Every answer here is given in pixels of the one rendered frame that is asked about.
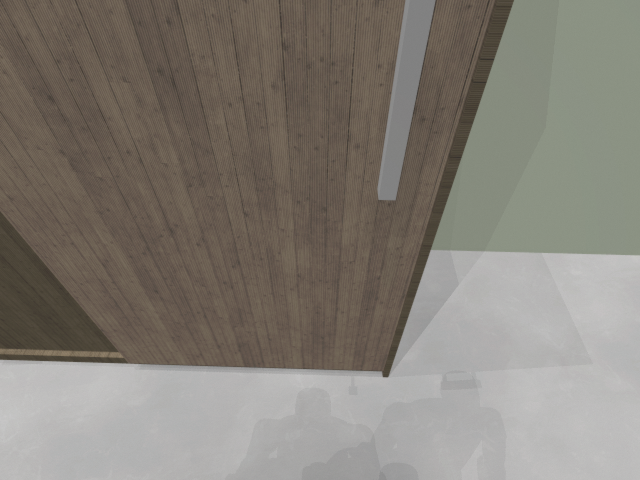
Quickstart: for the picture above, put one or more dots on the handle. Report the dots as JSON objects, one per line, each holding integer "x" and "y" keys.
{"x": 415, "y": 29}

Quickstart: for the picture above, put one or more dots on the wardrobe door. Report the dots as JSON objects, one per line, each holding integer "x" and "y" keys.
{"x": 36, "y": 311}
{"x": 201, "y": 175}

